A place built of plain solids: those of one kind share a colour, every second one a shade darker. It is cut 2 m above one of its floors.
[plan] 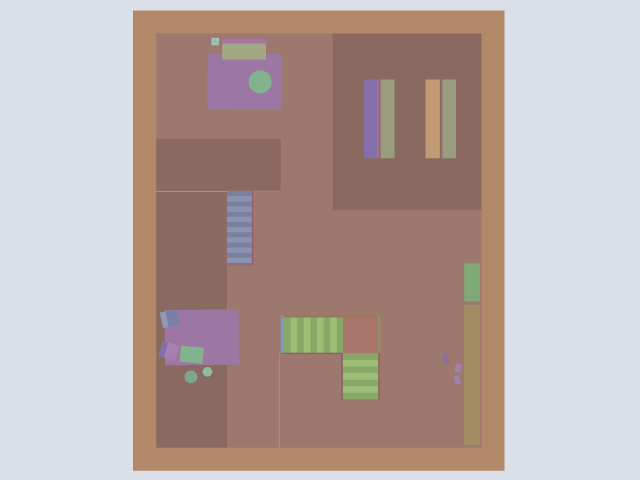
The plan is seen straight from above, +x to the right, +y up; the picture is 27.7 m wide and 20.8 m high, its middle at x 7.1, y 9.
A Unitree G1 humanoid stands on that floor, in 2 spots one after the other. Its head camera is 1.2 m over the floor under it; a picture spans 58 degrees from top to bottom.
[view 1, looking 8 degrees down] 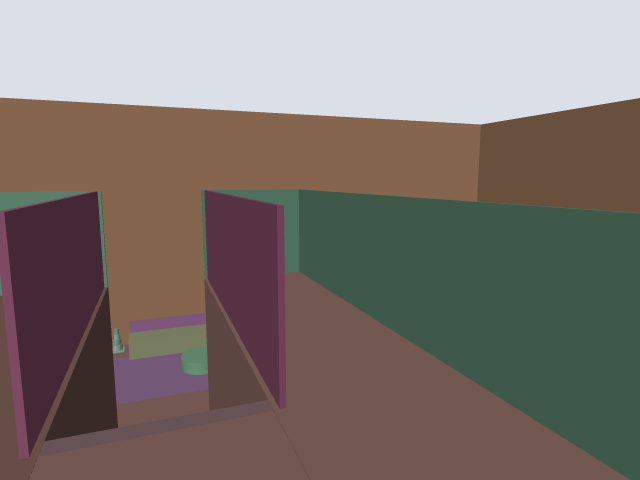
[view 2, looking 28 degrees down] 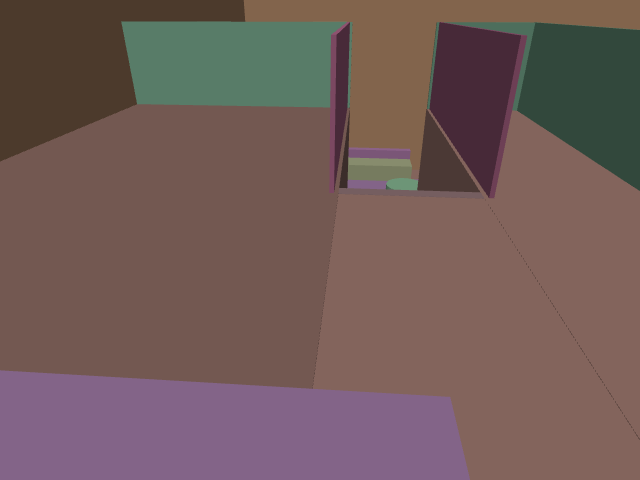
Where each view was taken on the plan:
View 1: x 3.60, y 5.82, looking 69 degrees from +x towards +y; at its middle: rail_rim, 4.88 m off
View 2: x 3.20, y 4.88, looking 95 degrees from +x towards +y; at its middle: floor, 2.57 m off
